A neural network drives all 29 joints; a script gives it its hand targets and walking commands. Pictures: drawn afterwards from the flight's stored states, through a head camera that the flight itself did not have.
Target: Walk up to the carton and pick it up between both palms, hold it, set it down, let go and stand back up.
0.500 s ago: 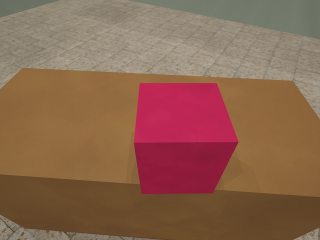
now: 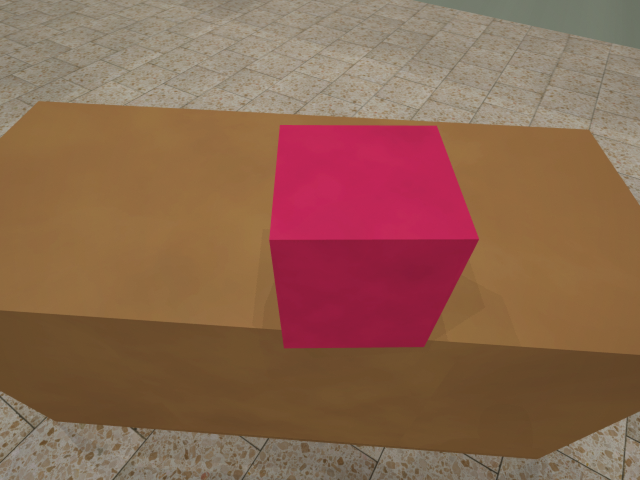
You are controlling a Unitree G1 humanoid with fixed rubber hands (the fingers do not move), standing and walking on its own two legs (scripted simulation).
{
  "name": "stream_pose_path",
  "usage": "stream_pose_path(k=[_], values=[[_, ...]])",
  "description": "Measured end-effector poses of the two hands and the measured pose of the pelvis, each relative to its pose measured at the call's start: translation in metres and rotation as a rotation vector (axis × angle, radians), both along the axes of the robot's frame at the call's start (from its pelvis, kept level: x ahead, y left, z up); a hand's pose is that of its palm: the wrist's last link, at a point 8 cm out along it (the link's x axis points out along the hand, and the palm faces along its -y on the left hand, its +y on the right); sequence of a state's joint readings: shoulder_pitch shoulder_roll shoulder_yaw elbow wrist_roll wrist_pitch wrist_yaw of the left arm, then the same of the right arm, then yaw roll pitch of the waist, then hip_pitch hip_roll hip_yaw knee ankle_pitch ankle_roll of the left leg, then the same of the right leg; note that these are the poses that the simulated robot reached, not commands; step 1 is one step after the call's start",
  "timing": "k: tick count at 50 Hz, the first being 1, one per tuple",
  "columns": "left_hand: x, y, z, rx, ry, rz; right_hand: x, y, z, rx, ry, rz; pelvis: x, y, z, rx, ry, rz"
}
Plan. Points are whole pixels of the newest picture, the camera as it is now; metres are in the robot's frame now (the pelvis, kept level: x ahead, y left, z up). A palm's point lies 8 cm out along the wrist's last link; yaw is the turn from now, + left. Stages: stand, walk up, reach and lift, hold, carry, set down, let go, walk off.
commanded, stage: walk up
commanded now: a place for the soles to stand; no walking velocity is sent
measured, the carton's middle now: (356, 242) +0.43 -0.03 +0.06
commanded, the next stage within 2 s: none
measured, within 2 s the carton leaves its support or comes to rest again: neither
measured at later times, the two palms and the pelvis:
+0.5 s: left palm out of the picture -0.06 +0.23 -0.13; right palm out of the picture -0.05 -0.27 -0.13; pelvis -0.05 -0.01 +0.01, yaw -3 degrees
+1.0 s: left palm out of the picture +0.01 +0.24 -0.13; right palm out of the picture -0.02 -0.25 -0.12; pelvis -0.03 +0.00 +0.01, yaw -3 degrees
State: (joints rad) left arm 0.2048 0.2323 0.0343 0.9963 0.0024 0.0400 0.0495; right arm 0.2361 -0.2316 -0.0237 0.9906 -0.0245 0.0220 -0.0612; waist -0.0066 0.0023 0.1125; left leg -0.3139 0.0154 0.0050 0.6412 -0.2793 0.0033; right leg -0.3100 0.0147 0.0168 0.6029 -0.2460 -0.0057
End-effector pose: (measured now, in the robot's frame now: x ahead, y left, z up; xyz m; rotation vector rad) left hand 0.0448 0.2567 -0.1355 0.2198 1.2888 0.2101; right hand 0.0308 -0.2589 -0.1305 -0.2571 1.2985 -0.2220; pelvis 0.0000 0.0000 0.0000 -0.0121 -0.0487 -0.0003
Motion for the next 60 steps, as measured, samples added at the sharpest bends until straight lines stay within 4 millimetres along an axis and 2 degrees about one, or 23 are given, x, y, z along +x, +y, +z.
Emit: stream_pose_path(k=[6,10,13,16,21,24,27,32,37,47,54,60], values=[[0.016,0.024,0.002,0.021,-0.082,-0.056,-0.001,0.000,0.014,-0.038,-0.090,0.012,-0.023,0.009,-0.002,-0.005,-0.003,-0.020],[0.006,0.022,0.013,0.022,-0.089,-0.102,-0.007,-0.006,0.026,-0.055,-0.131,0.002,-0.038,0.008,0.006,-0.025,0.008,-0.039],[-0.010,0.014,0.015,0.007,-0.083,-0.116,-0.012,-0.009,0.029,-0.047,-0.155,0.012,-0.046,0.004,0.008,-0.022,0.024,-0.049],[-0.032,0.001,0.010,-0.005,-0.072,-0.121,-0.021,-0.015,0.019,-0.022,-0.152,0.016,-0.054,-0.004,0.002,-0.005,0.028,-0.057],[-0.084,-0.022,0.011,-0.033,-0.002,-0.065,-0.056,-0.015,0.011,0.031,-0.077,0.012,-0.057,-0.011,0.006,0.001,0.014,-0.060],[-0.103,-0.027,0.010,-0.047,0.062,-0.068,-0.078,-0.009,0.007,0.051,-0.036,-0.002,-0.055,-0.010,0.007,-0.001,0.024,-0.061],[-0.104,-0.024,0.006,-0.058,0.082,-0.081,-0.097,0.000,0.005,0.057,0.014,-0.008,-0.054,-0.007,0.006,0.002,0.025,-0.052],[-0.086,-0.022,0.007,-0.064,0.047,-0.107,-0.112,0.010,0.009,0.069,0.055,-0.033,-0.050,-0.006,0.009,0.011,0.024,-0.060],[-0.067,-0.021,0.007,-0.064,0.013,-0.122,-0.103,0.011,0.011,0.066,0.060,-0.024,-0.042,-0.005,0.010,0.008,0.032,-0.055],[-0.037,-0.018,0.007,-0.045,-0.029,-0.140,-0.057,0.009,0.010,0.055,-0.033,0.004,-0.028,-0.004,0.007,0.016,0.022,-0.056],[-0.037,-0.019,0.009,-0.034,-0.022,-0.139,-0.041,0.007,0.007,0.063,-0.055,0.021,-0.027,-0.006,0.007,0.017,0.024,-0.057],[-0.046,-0.018,0.009,-0.030,0.002,-0.128,-0.041,0.000,0.007,0.057,-0.045,0.030,-0.029,-0.009,0.007,0.015,0.021,-0.053]])
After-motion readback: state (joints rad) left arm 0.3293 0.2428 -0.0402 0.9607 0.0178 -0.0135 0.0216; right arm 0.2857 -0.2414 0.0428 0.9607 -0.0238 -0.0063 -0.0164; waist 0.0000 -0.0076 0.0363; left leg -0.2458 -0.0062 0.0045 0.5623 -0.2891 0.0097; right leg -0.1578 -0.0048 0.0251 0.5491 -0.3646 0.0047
